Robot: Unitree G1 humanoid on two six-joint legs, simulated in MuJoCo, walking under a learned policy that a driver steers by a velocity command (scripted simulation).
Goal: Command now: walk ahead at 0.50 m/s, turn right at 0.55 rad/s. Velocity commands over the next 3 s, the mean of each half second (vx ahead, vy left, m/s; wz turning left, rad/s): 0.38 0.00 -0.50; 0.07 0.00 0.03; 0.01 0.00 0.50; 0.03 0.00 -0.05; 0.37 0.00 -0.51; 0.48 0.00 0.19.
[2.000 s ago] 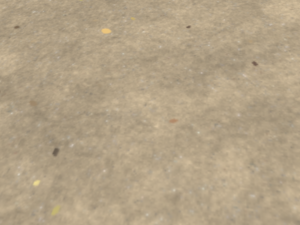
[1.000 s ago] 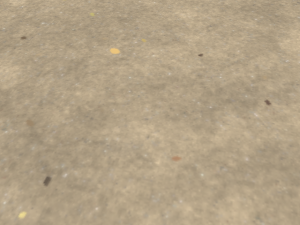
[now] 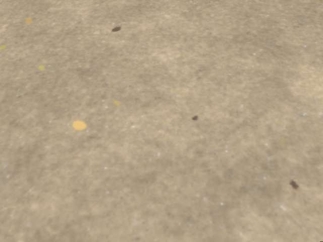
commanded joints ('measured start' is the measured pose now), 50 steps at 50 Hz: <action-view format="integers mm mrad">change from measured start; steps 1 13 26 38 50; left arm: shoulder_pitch -19 43 -148 -224 -320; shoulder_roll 178 167 43 78 46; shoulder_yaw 53 38 11 12 40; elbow -59 -75 -121 -86 -55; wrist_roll -9 -23 9 34 22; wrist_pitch -7 8 48 36 68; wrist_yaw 19 24 3 7 66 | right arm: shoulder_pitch -68 182 52 123 86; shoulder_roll -41 -139 -141 -91 -191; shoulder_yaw -5 -72 -60 -29 -71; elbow -64 -27 89 157 95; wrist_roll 3 10 30 16 -2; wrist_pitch -9 -15 32 101 109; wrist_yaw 1 1 -10 -15 -31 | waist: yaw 9 -114 -58 -64 -92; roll -103 121 83 -149 232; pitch -42 -177 -130 -169 2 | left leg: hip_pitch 154 826 529 278 388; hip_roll -68 295 138 -5 199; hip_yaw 61 -555 72 34 -353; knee -220 -585 -587 -72 -603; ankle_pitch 217 -192 620 -355 152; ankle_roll -25 283 271 -25 320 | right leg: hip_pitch -111 -581 -212 65 -250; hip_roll -172 -96 -132 -370 -47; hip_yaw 126 85 -65 170 -125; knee -107 951 339 3 471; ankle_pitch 203 -325 43 461 -287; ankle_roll -142 95 129 -134 112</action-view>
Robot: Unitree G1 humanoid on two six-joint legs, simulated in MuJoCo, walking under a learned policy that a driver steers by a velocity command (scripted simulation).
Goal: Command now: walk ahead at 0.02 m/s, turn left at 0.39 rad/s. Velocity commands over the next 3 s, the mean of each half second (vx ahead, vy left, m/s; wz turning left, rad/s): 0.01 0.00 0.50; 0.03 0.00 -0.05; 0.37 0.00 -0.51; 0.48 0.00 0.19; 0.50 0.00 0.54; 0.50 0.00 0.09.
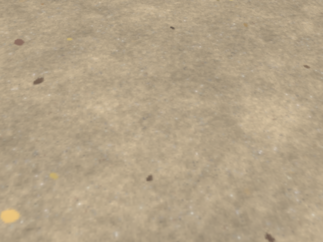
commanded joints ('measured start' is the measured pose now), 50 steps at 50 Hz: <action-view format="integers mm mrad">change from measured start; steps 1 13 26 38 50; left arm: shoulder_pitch -102 136 63 40 35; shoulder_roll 83 184 187 158 116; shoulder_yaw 38 69 50 4 30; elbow -95 -6 -17 51 22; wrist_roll -9 -11 1 -12 -38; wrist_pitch -14 -41 -36 -41 3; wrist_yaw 13 -22 8 -40 -55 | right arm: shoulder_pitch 26 -61 -118 -142 -117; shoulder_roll -206 -113 -92 -146 -139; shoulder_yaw -52 -54 -54 -47 -68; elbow -68 -116 -189 -142 -114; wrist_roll -20 31 26 -21 11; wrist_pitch -37 13 15 -15 -63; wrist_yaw -14 -31 4 -1 -26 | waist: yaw -38 36 76 50 7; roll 259 -3 -127 172 110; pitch -21 -148 -77 -92 -7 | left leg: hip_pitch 86 -88 -260 221 210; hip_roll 298 13 31 169 301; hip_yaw -457 -275 -20 -125 -90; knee -339 -1 281 -286 -472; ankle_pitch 407 52 -62 304 -90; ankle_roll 283 52 -125 135 198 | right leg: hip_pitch -185 324 322 32 -216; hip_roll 63 -146 -285 -62 -113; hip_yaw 70 238 113 3 33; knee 348 -345 -352 -131 269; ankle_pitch -288 212 424 49 -124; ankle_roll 11 -46 -253 41 12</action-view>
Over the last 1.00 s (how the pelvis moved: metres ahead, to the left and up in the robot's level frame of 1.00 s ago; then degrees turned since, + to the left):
0.31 0.03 -0.02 -11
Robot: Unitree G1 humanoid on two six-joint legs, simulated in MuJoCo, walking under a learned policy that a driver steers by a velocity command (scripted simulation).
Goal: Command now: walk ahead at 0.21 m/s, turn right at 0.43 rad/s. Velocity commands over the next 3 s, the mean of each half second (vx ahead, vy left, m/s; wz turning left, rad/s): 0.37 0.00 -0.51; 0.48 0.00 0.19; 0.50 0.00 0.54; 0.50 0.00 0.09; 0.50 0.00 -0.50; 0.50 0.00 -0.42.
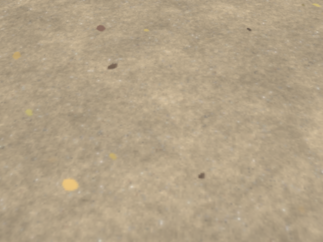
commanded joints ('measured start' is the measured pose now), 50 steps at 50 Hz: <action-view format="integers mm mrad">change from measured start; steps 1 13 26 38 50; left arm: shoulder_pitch -92 128 239 33 -205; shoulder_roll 41 124 113 103 29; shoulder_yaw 2 19 18 -11 -37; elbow -99 -78 -60 -151 -254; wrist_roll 1 3 6 21 25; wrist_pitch -26 -130 -122 -181 -175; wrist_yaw -21 -23 32 6 -7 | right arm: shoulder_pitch -18 -88 -282 95 230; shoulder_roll -177 -175 -76 -152 -195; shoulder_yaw -51 -39 -2 -27 -39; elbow -50 -97 -151 -48 -31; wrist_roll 3 21 15 9 35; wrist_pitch -27 -117 -122 -100 -60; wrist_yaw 4 60 99 84 27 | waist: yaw -40 36 77 -51 -86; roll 107 -77 -95 -20 82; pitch -17 26 59 -85 -31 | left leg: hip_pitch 81 -729 -425 165 -110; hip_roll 289 70 -17 186 69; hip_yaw -228 -214 -163 -646 -454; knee -262 715 65 -180 -184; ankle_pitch -151 -108 417 103 155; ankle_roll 169 0 -50 256 184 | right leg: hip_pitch -89 509 378 -233 4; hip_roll -49 -246 -121 3 61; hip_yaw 14 554 242 161 100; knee -123 -800 -799 264 -419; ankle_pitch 50 -9 438 134 549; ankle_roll -19 -327 -219 -71 41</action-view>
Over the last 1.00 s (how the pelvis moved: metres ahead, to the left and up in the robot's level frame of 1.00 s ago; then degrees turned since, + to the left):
-0.01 0.01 0.01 11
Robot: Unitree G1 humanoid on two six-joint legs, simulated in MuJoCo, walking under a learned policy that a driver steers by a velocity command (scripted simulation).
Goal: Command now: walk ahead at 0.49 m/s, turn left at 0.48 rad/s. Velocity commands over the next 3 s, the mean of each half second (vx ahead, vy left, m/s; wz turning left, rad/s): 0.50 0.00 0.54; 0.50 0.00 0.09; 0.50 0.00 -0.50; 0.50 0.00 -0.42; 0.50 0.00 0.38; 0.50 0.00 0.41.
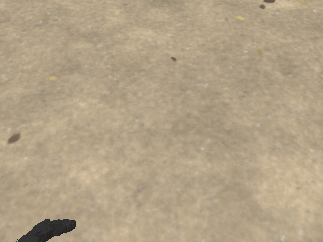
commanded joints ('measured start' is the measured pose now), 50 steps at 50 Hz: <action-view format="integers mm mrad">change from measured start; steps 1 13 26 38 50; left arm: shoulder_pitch -61 170 260 200 37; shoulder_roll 91 89 199 168 46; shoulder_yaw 28 52 89 53 25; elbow -81 4 113 71 30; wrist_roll -14 8 -22 -37 -29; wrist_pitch -19 -8 12 -2 36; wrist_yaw -6 -1 9 -3 -29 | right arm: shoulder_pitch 8 -63 -358 -114 -76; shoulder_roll -176 -116 -49 -103 -141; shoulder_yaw -45 -28 1 -24 -37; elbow -64 -161 -276 -184 -67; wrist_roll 10 2 -1 -33 -36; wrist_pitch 2 25 22 -10 -43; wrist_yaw -13 1 59 30 2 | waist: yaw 24 116 181 66 25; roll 109 -94 -17 86 60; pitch -38 -38 41 -115 35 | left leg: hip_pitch -126 -579 -560 72 43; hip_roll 222 211 194 370 327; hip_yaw -202 11 139 -176 225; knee -49 870 352 -49 -202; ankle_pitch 83 -87 205 195 309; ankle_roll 133 -66 -38 203 112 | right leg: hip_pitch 209 538 647 -51 -48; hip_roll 66 -180 -198 -89 -38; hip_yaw -36 151 -221 -41 -81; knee -97 -410 -448 592 79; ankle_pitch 73 -159 140 -320 154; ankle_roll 7 -223 -207 -73 -51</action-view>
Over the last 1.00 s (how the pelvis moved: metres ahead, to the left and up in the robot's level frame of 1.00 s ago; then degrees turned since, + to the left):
0.46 -0.15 0.00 -8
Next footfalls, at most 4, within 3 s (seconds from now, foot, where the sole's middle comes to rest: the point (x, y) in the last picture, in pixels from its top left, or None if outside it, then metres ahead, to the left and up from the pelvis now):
0.12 right None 0.25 -0.15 -0.78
0.64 left None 0.46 0.18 -0.78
1.18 right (137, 164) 0.82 0.06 -0.78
1.66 left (90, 124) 1.07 0.29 -0.78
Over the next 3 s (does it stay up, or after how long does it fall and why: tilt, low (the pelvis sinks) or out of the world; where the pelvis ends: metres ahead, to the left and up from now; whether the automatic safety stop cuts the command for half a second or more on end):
stays up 1.58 0.20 0.00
